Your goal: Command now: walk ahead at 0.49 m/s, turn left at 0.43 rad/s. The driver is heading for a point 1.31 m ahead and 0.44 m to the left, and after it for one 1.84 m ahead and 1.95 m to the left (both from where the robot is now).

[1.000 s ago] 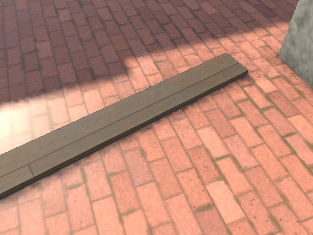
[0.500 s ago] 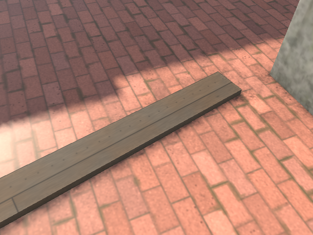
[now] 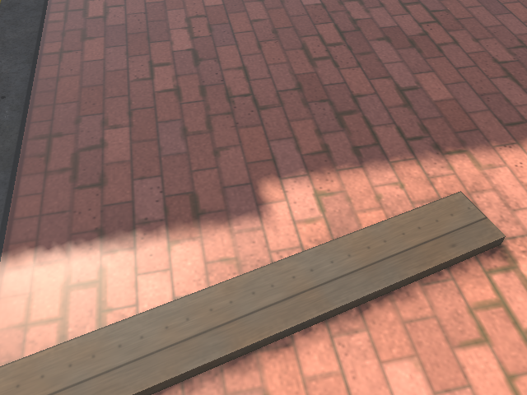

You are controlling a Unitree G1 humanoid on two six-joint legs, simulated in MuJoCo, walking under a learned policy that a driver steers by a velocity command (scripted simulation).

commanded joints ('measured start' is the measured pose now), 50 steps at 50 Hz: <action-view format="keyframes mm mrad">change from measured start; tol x32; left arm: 1 -64 119 14 -60 3 -14 22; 16 89 42 -19 -167 5 22 30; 34 -439 114 9 -396 -24 2 9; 41 161 222 82 -268 -39 24 33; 50 -374 196 59 -292 -41 48 9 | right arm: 1 25 -23 -7 -47 -6 -8 11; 50 278 -108 -24 -201 -12 74 8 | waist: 1 -45 -85 72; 17 -154 120 -395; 35 -102 63 5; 41 148 -215 -457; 50 -222 -231 -27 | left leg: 1 -28 18 -31 -125 146 -11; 10 -68 -23 160 -458 53 20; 14 437 -182 253 -548 -30 118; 17 1157 242 -741 -827 -125 404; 25 492 26 -160 -918 312 242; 35 640 41 -293 -797 38 147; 39 235 -95 -176 -391 379 -28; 41 -6 -154 -108 -10 -534 -78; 43 -104 -89 -6 61 -471 -72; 50 639 -61 170 -336 -301 -59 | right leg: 1 -81 -292 115 -165 243 -110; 9 203 -359 15 -72 373 -82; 14 130 -324 -72 447 980 -14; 15 -108 -272 -70 758 684 32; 16 -573 -53 33 1125 -345 88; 17 -689 -29 265 1229 -386 65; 35 -508 -68 240 238 154 96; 41 618 -455 639 191 150 -141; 50 -420 -247 189 -1 -154 -15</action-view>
